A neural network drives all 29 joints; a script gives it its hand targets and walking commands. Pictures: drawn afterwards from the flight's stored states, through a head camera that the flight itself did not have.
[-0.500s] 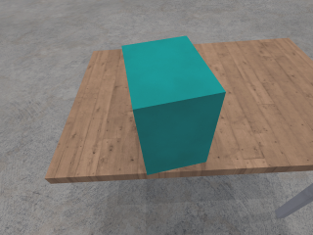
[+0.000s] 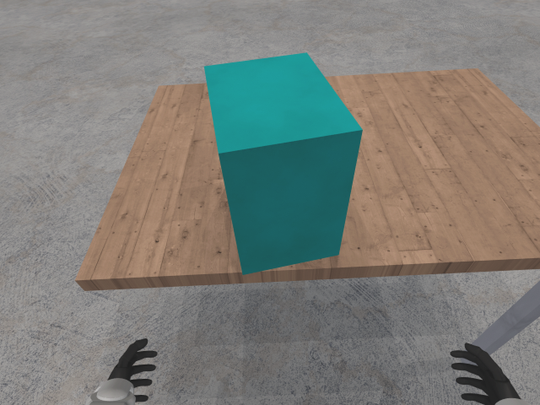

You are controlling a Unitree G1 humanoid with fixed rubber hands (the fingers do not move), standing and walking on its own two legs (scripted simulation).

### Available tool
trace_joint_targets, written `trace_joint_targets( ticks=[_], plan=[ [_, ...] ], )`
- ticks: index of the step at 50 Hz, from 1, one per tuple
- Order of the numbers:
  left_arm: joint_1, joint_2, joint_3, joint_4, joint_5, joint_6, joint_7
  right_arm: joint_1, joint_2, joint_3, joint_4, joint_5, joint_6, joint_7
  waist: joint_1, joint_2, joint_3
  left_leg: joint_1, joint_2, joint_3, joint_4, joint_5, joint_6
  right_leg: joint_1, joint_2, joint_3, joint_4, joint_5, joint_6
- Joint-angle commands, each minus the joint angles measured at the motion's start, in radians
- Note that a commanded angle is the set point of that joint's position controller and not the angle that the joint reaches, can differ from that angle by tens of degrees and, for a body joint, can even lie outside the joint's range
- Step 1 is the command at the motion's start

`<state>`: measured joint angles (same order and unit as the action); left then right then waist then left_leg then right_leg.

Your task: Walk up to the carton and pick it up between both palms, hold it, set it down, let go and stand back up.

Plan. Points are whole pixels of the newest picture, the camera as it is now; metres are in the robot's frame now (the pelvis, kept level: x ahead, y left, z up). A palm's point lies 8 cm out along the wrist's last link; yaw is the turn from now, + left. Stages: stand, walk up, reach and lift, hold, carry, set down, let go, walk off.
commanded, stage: reach and lift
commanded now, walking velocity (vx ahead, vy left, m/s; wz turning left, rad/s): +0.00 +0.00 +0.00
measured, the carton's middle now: (274, 164) +0.48 +0.01 +0.10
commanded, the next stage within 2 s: none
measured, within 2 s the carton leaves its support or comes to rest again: neither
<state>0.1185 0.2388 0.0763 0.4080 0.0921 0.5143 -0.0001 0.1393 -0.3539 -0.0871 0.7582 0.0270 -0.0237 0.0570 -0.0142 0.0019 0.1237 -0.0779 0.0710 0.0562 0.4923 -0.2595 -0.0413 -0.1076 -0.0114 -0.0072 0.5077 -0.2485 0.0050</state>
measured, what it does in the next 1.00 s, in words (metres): stands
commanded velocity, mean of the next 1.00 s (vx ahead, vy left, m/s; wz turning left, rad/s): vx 0.00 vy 0.00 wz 0.00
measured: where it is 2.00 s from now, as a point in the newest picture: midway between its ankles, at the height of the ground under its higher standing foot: outside the picture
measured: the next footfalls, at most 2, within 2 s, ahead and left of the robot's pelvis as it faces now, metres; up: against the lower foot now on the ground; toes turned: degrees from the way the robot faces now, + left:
none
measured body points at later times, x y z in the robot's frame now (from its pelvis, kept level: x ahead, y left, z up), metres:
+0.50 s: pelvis -0.01 +0.00 +0.01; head -0.04 -0.02 +0.45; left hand +0.19 +0.24 -0.01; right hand +0.17 -0.26 -0.03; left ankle +0.01 +0.14 -0.74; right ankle +0.03 -0.12 -0.74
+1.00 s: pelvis +0.05 +0.01 +0.02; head +0.04 +0.01 +0.47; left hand +0.23 +0.21 +0.03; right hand +0.23 -0.22 +0.02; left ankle +0.02 +0.15 -0.74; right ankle +0.03 -0.12 -0.74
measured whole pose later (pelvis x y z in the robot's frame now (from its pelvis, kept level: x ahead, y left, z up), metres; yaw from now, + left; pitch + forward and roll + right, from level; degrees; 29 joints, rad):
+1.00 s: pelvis +0.05 +0.01 +0.02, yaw -1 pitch -4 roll +0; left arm 0.45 0.12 -0.04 -0.17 -0.06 0.23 0.12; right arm 0.41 -0.25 -0.05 0.06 0.18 -0.01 0.05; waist 0.03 0.02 0.04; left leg 0.01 0.07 0.09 0.25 -0.19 -0.04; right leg -0.01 -0.01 0.01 0.23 -0.16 0.01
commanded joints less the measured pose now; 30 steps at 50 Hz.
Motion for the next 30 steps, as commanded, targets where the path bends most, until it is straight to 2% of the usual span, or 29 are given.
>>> trace_joint_targets(
  ticks=[1,3,4,5,6,8,9,11,14,16,17,18,19,20,21,27,28,30],
  plan=[
    [-0.186,0.184,0.037,-0.185,-0.049,-0.04,0.026,-0.11,-0.061,-0.032,-0.317,-0.036,0.034,0.012,0.035,-0.079,-0.032,-0.076,-0.085,0.094,-0.131,-0.16,0.038,-0.075,0.001,0.006,-0.186,-0.159,0.002],
    [-0.202,0.189,0.033,-0.246,-0.076,-0.056,0.034,-0.085,-0.034,-0.033,-0.399,-0.036,0.058,0.008,0.037,-0.065,-0.053,-0.077,-0.079,0.105,-0.141,-0.161,0.038,-0.076,-0.001,0.023,-0.195,-0.176,-0.002],
    [-0.219,0.191,0.022,-0.252,-0.09,-0.058,0.042,-0.09,-0.045,-0.038,-0.41,-0.032,0.081,0.012,0.04,-0.023,-0.063,-0.072,-0.076,0.103,-0.152,-0.169,0.037,-0.078,-0.008,0.023,-0.192,-0.161,-0.012],
    [-0.21,0.188,0.011,-0.249,-0.099,-0.058,0.043,-0.077,-0.047,-0.048,-0.424,-0.026,0.093,0.014,0.023,-0.011,-0.07,-0.083,-0.064,0.098,-0.16,-0.187,0.037,-0.061,0.001,0.016,-0.181,-0.17,-0.015],
    [-0.212,0.182,0.011,-0.271,-0.101,-0.062,0.049,-0.06,-0.045,-0.055,-0.446,-0.025,0.11,0.017,0.025,0.014,-0.073,-0.107,-0.054,0.095,-0.172,-0.208,0.037,-0.046,0.004,0.02,-0.175,-0.18,-0.02],
    [-0.168,0.171,-0.01,-0.289,-0.104,-0.054,0.051,-0.031,-0.068,-0.086,-0.471,-0.03,0.142,0.019,0.001,0.071,-0.063,-0.149,-0.03,0.073,-0.228,-0.248,0.049,0.021,0.035,-0.015,-0.12,-0.115,-0.015],
    [-0.149,0.158,-0.01,-0.276,-0.1,-0.055,0.053,-0.031,-0.069,-0.087,-0.494,-0.033,0.149,0.018,0.02,0.081,-0.066,-0.196,-0.025,0.07,-0.241,-0.253,0.053,0.061,0.044,-0.018,-0.112,-0.092,-0.017],
    [-0.148,0.145,-0.011,-0.27,-0.098,-0.055,0.053,-0.039,-0.078,-0.104,-0.516,-0.036,0.168,0.019,0.007,0.096,-0.055,-0.238,-0.021,0.057,-0.258,-0.253,0.055,0.081,0.053,-0.019,-0.108,-0.062,-0.015],
    [-0.134,0.127,0.008,-0.26,-0.094,-0.039,0.046,-0.045,-0.074,-0.115,-0.54,-0.053,0.201,0.013,0.01,0.018,-0.033,-0.195,-0.037,0.055,-0.248,-0.231,0.056,0.063,0.039,-0.013,-0.146,-0.118,-0.015],
    [-0.132,0.12,0.02,-0.279,-0.102,-0.04,0.044,-0.056,-0.048,-0.099,-0.584,-0.048,0.205,0.005,0.035,-0.037,-0.027,-0.157,-0.054,0.06,-0.231,-0.21,0.051,0.009,0.021,0.013,-0.191,-0.182,-0.013],
    [-0.133,0.125,0.021,-0.301,-0.114,-0.039,0.044,-0.052,-0.033,-0.091,-0.619,-0.041,0.207,0.003,0.027,-0.059,-0.032,-0.133,-0.062,0.064,-0.224,-0.188,0.049,-0.004,0.021,0.014,-0.197,-0.18,-0.007],
    [-0.12,0.128,0.03,-0.312,-0.108,-0.041,0.044,-0.05,-0.031,-0.079,-0.64,-0.036,0.209,-0.002,0.05,-0.081,-0.035,-0.097,-0.069,0.07,-0.217,-0.152,0.047,-0.023,0.016,0.016,-0.21,-0.157,-0.008],
    [-0.13,0.124,0.03,-0.316,-0.121,-0.049,0.041,-0.049,-0.019,-0.067,-0.659,-0.028,0.207,-0.005,0.051,-0.115,-0.034,-0.086,-0.066,0.072,-0.214,-0.15,0.052,-0.022,0.013,0.023,-0.227,-0.183,-0.006],
    [-0.135,0.135,0.034,-0.337,-0.13,-0.053,0.039,-0.049,-0.011,-0.058,-0.684,-0.027,0.213,-0.008,0.051,-0.123,-0.041,-0.069,-0.07,0.077,-0.213,-0.153,0.055,-0.032,0.006,0.037,-0.234,-0.207,-0.005],
    [-0.12,0.128,0.035,-0.355,-0.127,-0.055,0.044,-0.028,-0.007,-0.057,-0.706,-0.022,0.217,-0.011,0.059,-0.115,-0.041,-0.068,-0.073,0.079,-0.217,-0.127,0.051,-0.033,0.007,0.037,-0.236,-0.174,-0.004],
    [-0.082,0.084,0.014,-0.428,-0.163,-0.08,0.054,0.02,-0.004,-0.066,-0.748,0.004,0.214,-0.011,0.051,-0.093,-0.046,-0.017,-0.067,0.064,-0.251,-0.087,0.042,-0.049,0.019,0.019,-0.249,-0.104,-0.01],
    [-0.063,0.071,0.001,-0.465,-0.162,-0.089,0.059,0.031,-0.002,-0.064,-0.77,0.012,0.204,-0.006,0.054,-0.055,-0.062,-0.025,-0.066,0.06,-0.267,-0.074,0.036,-0.032,0.025,0.008,-0.243,-0.069,-0.007],
    [-0.041,0.068,0.009,-0.513,-0.168,-0.114,0.07,0.059,0.008,-0.059,-0.787,0.033,0.182,-0.006,0.056,-0.027,-0.089,-0.024,-0.067,0.059,-0.26,-0.017,0.027,-0.009,0.025,0.012,-0.247,-0.002,-0.006]
  ],
)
